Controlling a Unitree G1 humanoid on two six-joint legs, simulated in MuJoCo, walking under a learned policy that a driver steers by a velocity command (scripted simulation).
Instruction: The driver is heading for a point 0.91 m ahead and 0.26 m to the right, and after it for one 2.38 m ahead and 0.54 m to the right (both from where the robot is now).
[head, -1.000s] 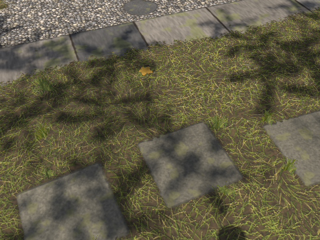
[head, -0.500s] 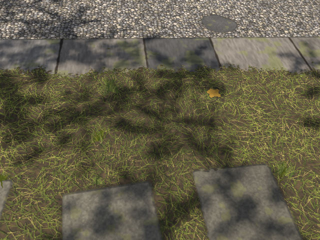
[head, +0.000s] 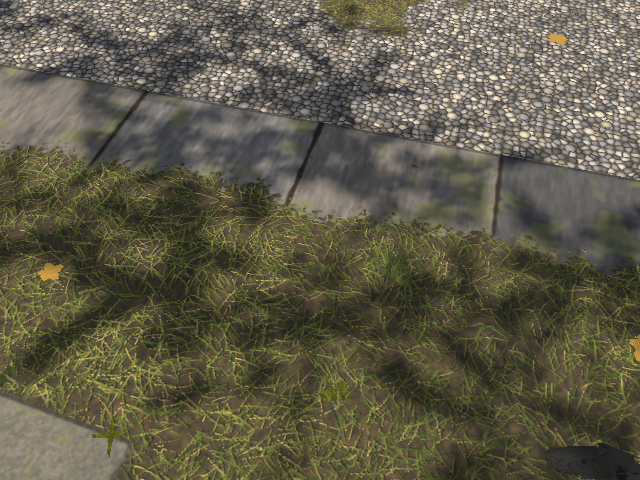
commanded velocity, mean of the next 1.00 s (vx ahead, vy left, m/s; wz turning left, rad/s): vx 1.00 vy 0.00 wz -0.64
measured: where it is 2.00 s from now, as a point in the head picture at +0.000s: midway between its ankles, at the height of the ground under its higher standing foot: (569, 141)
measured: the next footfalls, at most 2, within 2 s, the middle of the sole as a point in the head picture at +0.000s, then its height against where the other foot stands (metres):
left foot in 0.16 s outside the picture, level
right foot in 0.60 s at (430, 408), level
